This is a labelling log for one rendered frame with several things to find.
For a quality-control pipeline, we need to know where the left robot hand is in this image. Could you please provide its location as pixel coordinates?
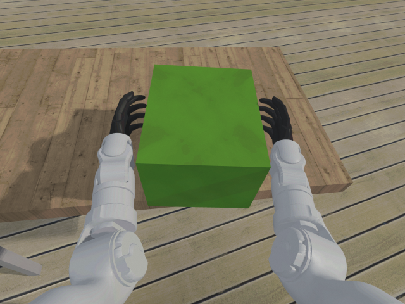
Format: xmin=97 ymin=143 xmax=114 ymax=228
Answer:
xmin=109 ymin=91 xmax=147 ymax=136

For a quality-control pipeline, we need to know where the table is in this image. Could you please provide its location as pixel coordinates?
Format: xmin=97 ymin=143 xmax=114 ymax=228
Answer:
xmin=0 ymin=47 xmax=353 ymax=276

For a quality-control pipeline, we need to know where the robot right forearm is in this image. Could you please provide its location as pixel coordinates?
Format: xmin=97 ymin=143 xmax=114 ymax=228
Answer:
xmin=269 ymin=139 xmax=336 ymax=243

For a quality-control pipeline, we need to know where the right robot hand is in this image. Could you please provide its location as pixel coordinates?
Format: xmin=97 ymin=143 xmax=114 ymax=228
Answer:
xmin=259 ymin=96 xmax=293 ymax=145

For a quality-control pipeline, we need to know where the right robot upper arm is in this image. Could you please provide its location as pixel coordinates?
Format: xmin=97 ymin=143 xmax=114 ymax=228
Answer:
xmin=269 ymin=227 xmax=404 ymax=304

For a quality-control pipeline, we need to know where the carton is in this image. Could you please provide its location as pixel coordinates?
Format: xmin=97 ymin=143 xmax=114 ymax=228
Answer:
xmin=135 ymin=65 xmax=271 ymax=208

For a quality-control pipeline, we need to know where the left robot upper arm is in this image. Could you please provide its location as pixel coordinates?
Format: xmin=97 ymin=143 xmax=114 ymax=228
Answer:
xmin=29 ymin=229 xmax=148 ymax=304

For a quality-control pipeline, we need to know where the robot left forearm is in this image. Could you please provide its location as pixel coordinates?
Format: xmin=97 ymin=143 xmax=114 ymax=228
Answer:
xmin=69 ymin=133 xmax=137 ymax=285

